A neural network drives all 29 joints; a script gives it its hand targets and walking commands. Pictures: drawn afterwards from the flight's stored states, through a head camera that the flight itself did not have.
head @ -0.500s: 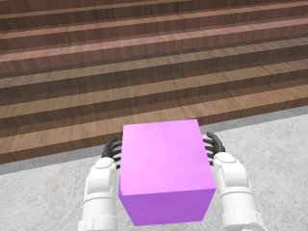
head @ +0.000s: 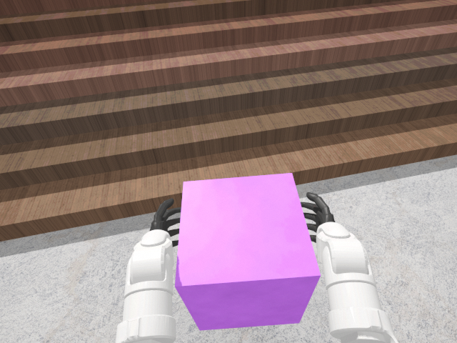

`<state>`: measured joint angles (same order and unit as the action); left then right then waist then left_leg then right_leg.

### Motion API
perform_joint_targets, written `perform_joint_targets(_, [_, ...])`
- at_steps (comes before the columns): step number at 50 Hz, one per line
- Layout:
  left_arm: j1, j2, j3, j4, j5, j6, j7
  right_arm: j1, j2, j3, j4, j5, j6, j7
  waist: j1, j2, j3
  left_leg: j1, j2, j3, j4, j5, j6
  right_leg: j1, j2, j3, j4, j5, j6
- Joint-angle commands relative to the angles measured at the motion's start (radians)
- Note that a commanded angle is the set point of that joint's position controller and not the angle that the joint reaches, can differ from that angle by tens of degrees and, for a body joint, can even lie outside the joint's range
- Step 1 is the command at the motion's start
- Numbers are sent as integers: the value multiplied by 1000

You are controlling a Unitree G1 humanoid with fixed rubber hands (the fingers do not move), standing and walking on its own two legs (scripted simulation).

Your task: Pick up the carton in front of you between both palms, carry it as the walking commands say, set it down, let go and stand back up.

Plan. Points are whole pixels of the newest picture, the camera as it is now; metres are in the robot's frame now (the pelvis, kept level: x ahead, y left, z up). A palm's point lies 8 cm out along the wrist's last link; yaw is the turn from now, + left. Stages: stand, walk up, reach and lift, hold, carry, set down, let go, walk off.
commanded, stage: hold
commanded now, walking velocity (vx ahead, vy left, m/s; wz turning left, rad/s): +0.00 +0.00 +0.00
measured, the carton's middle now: (243, 255) +0.29 +0.00 -0.02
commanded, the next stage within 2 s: carry in 0.12 s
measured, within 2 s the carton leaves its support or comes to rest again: neither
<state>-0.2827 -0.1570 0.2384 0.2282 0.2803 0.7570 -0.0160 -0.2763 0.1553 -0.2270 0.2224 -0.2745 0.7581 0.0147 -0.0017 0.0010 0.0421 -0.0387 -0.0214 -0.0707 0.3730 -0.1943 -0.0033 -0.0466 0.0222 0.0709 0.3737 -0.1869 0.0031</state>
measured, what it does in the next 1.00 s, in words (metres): walks ahead: right foot, then left foot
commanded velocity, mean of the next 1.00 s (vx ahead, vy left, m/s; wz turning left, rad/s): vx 0.46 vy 0.00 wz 0.00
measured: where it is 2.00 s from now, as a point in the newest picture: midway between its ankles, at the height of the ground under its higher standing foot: (224, 200)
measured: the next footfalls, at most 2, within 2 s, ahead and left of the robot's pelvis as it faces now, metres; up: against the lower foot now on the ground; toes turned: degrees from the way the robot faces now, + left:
right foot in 0.56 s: +0.20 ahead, -0.09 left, +0.00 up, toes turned -9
left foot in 0.94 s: +0.51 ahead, +0.14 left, +0.00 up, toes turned +14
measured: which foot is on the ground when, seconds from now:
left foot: down 0.00-0.58, up 0.60-0.92, down 0.94-1.00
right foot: down 0.00-0.36, up 0.38-0.54, down 0.56-0.96, up 0.98-1.00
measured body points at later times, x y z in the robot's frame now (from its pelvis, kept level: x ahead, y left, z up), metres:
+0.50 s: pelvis +0.10 +0.01 +0.00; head +0.07 +0.01 +0.45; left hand +0.39 +0.17 +0.07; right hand +0.38 -0.14 +0.07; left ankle +0.02 +0.13 -0.74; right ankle +0.10 -0.10 -0.72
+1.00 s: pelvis +0.38 +0.05 -0.03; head +0.38 +0.06 +0.42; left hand +0.67 +0.21 +0.06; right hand +0.67 -0.09 +0.06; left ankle +0.47 +0.13 -0.75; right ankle +0.19 -0.08 -0.69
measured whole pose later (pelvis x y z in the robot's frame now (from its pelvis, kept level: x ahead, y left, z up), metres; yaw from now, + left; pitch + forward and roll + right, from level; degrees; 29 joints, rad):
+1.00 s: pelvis +0.38 +0.05 -0.03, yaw -1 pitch +4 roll +1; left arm -0.21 -0.12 0.15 -0.34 0.09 1.24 0.09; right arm -0.22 0.14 -0.11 -0.31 -0.10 1.22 -0.10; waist 0.00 -0.04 -0.08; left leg -0.49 0.05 0.27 0.59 -0.17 0.10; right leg -0.18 -0.11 -0.07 0.90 -0.47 0.02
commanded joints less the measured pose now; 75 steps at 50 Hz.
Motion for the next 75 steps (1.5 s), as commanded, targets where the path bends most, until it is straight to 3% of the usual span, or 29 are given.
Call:
perform_joint_targets(1, [-450, -892, -537, -42, -247, -26, -213, -464, 895, 535, -51, 250, -26, 210, 1, 0, -233, 22, -62, -3, -61, 144, 3, 60, 62, 6, -54, 147, 2])
perform_joint_targets(5, [-428, -888, -544, -61, -251, -24, -210, -440, 890, 541, -69, 254, -24, 207, 1, 0, -234, 29, -64, -5, -62, 169, 2, 64, 64, 8, -55, 171, 3])
perform_joint_targets(6, [-467, -887, -569, -71, -267, -15, -213, -477, 898, 561, -68, 266, -17, 209, 8, -10, -263, -96, 121, 12, 23, 31, 17, -55, -119, -11, 28, 32, -9])
perform_joint_targets(9, [-487, -899, -617, -124, -307, -3, -208, -498, 902, 610, -133, 310, -4, 205, 2, -20, -221, -242, 86, -18, -2, -503, 18, -170, -112, 62, -54, -537, -34])
perform_joint_targets(13, [-456, -881, -700, -224, -358, 48, -179, -504, 895, 710, -233, 377, 49, 189, 7, -108, -315, -269, 29, 108, 180, -198, -3, -121, -195, 169, -98, -385, -99])
perform_joint_targets(16, [-451, -839, -754, -313, -397, 132, -155, -516, 864, 771, -313, 437, 130, 178, 5, -107, -309, -184, 45, 123, 65, -257, 16, -223, -193, 131, -54, -448, -109])
perform_joint_targets(17, [-454, -821, -770, -341, -415, 165, -151, -505, 845, 777, -322, 449, 161, 171, 1, -25, -288, -132, 104, 36, -4, -308, 35, -303, -138, 33, 39, -414, -77])
perform_joint_targets(19, [-464, -800, -801, -381, -461, 233, -147, -423, 802, 775, -325, 454, 222, 152, -23, 250, -248, 67, 331, -342, -159, -293, 148, -613, -29, -165, 374, -280, -7])
perform_joint_targets(20, [-479, -810, -827, -407, -495, 261, -150, -408, 790, 777, -359, 458, 247, 141, -29, 253, -206, 121, 372, -402, -153, -117, 203, -717, -40, -176, 366, -339, -8])
perform_joint_targets(23, [-451, -852, -866, -472, -573, 316, -154, -415, 818, 818, -515, 510, 315, 122, -29, 139, -298, 170, 330, -222, -94, 148, 177, -634, -37, -190, 268, -271, -7])
perform_joint_targets(27, [-323, -861, -844, -551, -561, 378, -139, -342, 844, 843, -608, 557, 385, 133, -6, 113, -391, -116, 205, 65, 48, 72, 83, -98, 11, -292, -9, -13, -4])
perform_joint_targets(28, [-285, -854, -835, -564, -546, 392, -134, -314, 838, 843, -614, 559, 399, 139, 5, 56, -431, -302, 177, 126, 171, 55, 55, 151, -58, -207, -24, -24, -31])
perform_joint_targets(29, [-244, -833, -823, -577, -520, 403, -128, -308, 828, 846, -633, 569, 418, 148, 26, -154, -469, -520, 107, 217, 432, -114, 6, 315, -289, 143, -129, -262, -115])
perform_joint_targets(30, [-237, -842, -816, -562, -502, 414, -124, -348, 819, 849, -655, 579, 437, 155, 32, -288, -415, -750, 33, 204, 594, -314, 0, 372, -470, 437, -172, -214, -238])
perform_joint_targets(31, [-271, -856, -811, -594, -509, 424, -121, -382, 819, 859, -661, 598, 448, 161, 30, -188, -376, -800, 102, 108, 694, -336, 24, 325, -497, 444, -153, -116, -281])
perform_joint_targets(34, [-371, -852, -826, -655, -553, 452, -116, -408, 830, 845, -645, 627, 463, 162, 25, -29, -335, -777, 168, 99, 640, -224, 25, 196, -410, 199, -190, -50, -196])
perform_joint_targets(43, [-359, -819, -825, -598, -599, 489, -150, -347, 831, 793, -584, 547, 484, 121, 24, -174, -260, -448, 65, 299, 160, 105, 14, 38, -262, -170, -150, 257, -98])
perform_joint_targets(46, [-372, -821, -830, -612, -595, 491, -154, -341, 842, 783, -576, 542, 484, 126, -5, -112, -341, -83, -3, 389, 101, 60, 32, -77, -198, -299, 144, 414, -43])
perform_joint_targets(47, [-383, -809, -828, -624, -596, 491, -154, -339, 840, 781, -583, 539, 483, 128, -24, -46, -406, 126, 81, 276, 103, -13, 37, -215, -172, -294, 339, 278, -17])
perform_joint_targets(48, [-416, -810, -837, -661, -604, 497, -153, -348, 820, 770, -587, 532, 478, 130, -29, 204, -481, 276, 386, -235, -66, -301, 153, -447, -74, -279, 660, 21, 33])
perform_joint_targets(49, [-443, -812, -845, -681, -607, 499, -152, -365, 836, 776, -598, 543, 474, 128, -28, 286, -467, 314, 483, -471, -188, -247, 228, -626, -19, -175, 836, -271, 17])
perform_joint_targets(52, [-479, -851, -847, -751, -615, 482, -142, -451, 895, 806, -721, 585, 464, 124, -19, 55, -441, 166, 409, -200, -133, 10, 176, -660, -160, -67, 882, -158, -42])
perform_joint_targets(57, [-462, -796, -852, -771, -578, 479, -102, -484, 804, 830, -779, 620, 478, 124, -15, 105, -433, 137, 322, 52, -161, 176, 142, -623, -142, -142, 627, -39, -26])
perform_joint_targets(66, [-820, -606, -762, -550, -597, 563, -68, -825, 587, 743, -554, 632, 557, 95, -43, 144, -277, 95, 257, 203, -116, 303, 140, -580, -84, -239, 237, 162, -58])
perform_joint_targets(70, [-991, -615, -666, -402, -631, 595, -63, -1031, 619, 683, -423, 653, 589, 77, 18, 111, -345, 79, 216, 275, 156, 522, 89, -302, -9, -312, 125, 105, -87])
perform_joint_targets(71, [-1016, -614, -637, -353, -635, 599, -62, -1075, 629, 668, -386, 655, 595, 72, 49, 40, -429, -13, 167, 299, 365, 449, 65, -92, -5, -298, 131, 26, -84])
perform_joint_targets(72, [-1041, -612, -609, -313, -636, 603, -62, -1118, 648, 652, -353, 660, 601, 66, 67, -108, -525, -220, 112, 284, 621, 172, 42, 113, -225, 31, 88, -104, -119])
perform_joint_targets(73, [-1099, -623, -598, -287, -642, 601, -63, -1172, 677, 636, -345, 658, 604, 59, 66, -346, -576, -545, -31, 197, 872, -297, 19, 320, -407, 450, -17, -123, -244])
perform_joint_targets(75, [-1192, -719, -587, -278, -682, 596, -74, -1274, 755, 618, -319, 675, 601, 49, 71, -248, -555, -698, 33, 60, 1042, -284, 77, 304, -366, 361, 7, 95, -248])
